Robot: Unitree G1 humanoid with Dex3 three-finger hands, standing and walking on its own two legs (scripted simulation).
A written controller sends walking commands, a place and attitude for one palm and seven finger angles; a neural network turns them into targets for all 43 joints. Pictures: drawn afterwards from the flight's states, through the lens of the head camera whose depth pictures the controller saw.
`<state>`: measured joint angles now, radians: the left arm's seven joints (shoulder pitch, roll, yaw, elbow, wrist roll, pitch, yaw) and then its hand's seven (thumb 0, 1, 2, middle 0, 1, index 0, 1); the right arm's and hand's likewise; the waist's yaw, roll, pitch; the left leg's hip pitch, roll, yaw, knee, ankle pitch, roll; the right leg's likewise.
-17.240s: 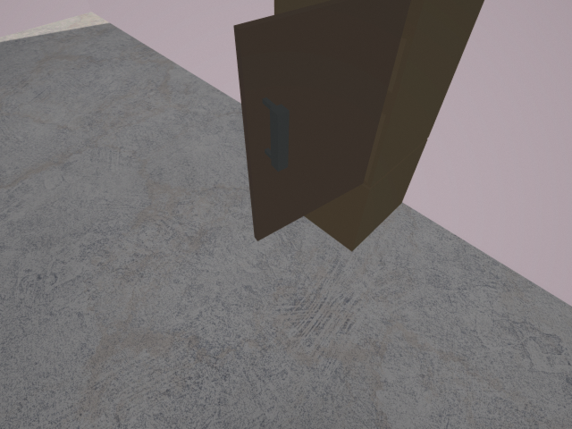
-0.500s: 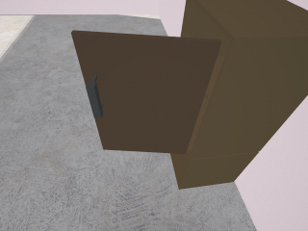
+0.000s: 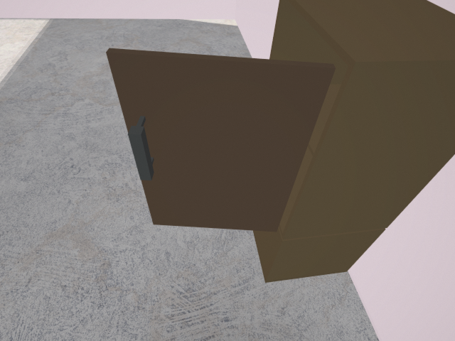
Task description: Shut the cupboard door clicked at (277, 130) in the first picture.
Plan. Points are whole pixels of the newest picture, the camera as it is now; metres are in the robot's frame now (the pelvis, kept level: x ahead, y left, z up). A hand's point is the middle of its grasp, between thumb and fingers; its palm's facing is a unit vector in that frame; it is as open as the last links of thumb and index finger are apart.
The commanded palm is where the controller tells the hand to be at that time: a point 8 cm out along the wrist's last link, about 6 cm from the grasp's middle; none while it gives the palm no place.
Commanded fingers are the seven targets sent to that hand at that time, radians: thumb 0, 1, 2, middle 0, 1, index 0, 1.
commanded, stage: raise the hand and make a fist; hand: left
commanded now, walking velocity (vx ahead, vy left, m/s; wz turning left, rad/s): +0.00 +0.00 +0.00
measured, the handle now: (144, 148) +0.50 +0.23 +0.03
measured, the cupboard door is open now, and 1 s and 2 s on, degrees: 79 79 79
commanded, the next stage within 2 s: bring the fist close to the handle in 1.92 s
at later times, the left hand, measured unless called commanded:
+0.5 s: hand out of the picture +0.14 +0.16 -0.06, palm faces +0.16 -0.99 -0.04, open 5.8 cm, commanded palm +0.13 +0.21 -0.04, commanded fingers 0.00 0.90 0.90 -0.66 -0.80 -0.66 -0.80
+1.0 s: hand (141, 297) +0.19 +0.16 -0.01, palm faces +0.01 -1.00 -0.04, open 3.5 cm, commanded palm +0.16 +0.21 +0.00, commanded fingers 0.00 0.90 0.90 -1.12 -1.30 -1.12 -1.30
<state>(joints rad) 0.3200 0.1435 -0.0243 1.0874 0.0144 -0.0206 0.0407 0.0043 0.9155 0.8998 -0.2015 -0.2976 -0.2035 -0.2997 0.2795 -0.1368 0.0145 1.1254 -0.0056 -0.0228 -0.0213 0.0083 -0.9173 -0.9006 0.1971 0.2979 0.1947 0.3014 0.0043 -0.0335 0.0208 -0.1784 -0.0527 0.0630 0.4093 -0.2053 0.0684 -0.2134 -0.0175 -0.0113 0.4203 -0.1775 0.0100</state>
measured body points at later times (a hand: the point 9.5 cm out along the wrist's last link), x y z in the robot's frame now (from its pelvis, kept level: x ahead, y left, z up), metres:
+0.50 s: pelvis +0.00 -0.03 -0.10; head +0.04 -0.02 +0.34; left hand +0.12 +0.22 -0.05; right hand +0.26 -0.24 -0.13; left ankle +0.01 +0.07 -0.74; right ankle +0.03 -0.13 -0.74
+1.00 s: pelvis +0.01 -0.03 -0.08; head +0.06 -0.03 +0.37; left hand +0.19 +0.21 +0.00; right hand +0.18 -0.28 -0.15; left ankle +0.01 +0.07 -0.74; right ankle +0.03 -0.13 -0.74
